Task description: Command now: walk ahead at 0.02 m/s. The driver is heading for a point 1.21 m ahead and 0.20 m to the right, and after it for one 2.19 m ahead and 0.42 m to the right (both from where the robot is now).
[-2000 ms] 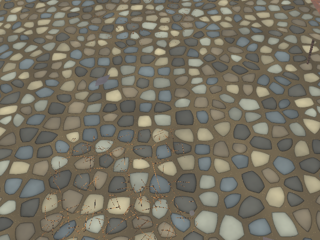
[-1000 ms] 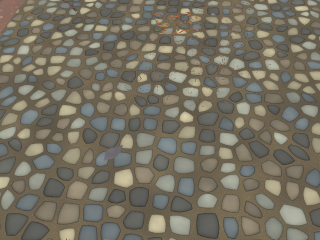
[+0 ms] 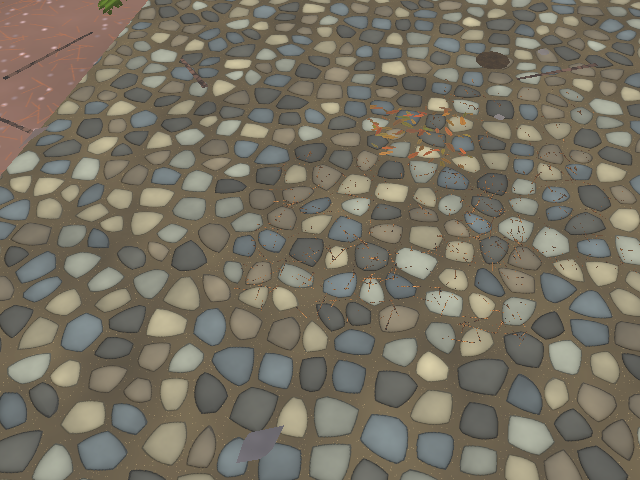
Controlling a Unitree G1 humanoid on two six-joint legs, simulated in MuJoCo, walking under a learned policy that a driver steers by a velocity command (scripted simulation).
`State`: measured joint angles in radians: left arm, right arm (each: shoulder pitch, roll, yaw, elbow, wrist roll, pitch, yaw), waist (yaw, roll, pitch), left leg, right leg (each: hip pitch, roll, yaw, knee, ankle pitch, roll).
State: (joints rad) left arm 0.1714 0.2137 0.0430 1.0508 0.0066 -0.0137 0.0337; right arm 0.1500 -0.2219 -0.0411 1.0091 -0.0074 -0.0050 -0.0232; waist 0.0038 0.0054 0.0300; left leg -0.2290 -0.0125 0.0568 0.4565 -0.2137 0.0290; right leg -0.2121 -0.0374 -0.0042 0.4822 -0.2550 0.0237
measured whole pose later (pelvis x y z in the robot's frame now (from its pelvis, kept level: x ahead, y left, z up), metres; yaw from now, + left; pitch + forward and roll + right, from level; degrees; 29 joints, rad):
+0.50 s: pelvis +0.02 +0.00 +0.00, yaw +0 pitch -1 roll +0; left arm 0.20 0.22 0.05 1.11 -0.01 0.00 0.05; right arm 0.18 -0.22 -0.05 1.10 0.01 0.00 -0.04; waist 0.00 0.00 0.01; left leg -0.21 0.00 0.05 0.52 -0.30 0.04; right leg -0.21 -0.03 -0.01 0.58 -0.40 -0.01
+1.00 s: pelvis +0.18 -0.05 +0.00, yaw +0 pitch +2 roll +0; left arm 0.48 0.17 0.03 1.11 0.00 -0.09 0.01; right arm -0.02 -0.25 -0.06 0.96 0.03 -0.07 0.02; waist 0.09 0.03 0.00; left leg -0.65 0.08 0.02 0.67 -0.02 0.03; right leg 0.08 0.01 -0.06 0.19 -0.30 -0.03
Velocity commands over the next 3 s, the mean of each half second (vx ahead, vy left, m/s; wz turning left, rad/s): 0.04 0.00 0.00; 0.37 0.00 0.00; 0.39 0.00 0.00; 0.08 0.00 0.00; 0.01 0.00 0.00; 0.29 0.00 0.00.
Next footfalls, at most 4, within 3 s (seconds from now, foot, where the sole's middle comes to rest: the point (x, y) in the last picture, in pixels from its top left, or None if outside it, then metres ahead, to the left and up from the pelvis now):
1.14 left None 0.46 0.09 -0.78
1.60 right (401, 408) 0.67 -0.13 -0.78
1.86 left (289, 446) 0.58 0.11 -0.78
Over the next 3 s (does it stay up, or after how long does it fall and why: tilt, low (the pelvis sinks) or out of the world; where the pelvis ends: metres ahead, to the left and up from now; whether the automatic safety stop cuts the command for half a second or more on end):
stays up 0.73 -0.06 0.01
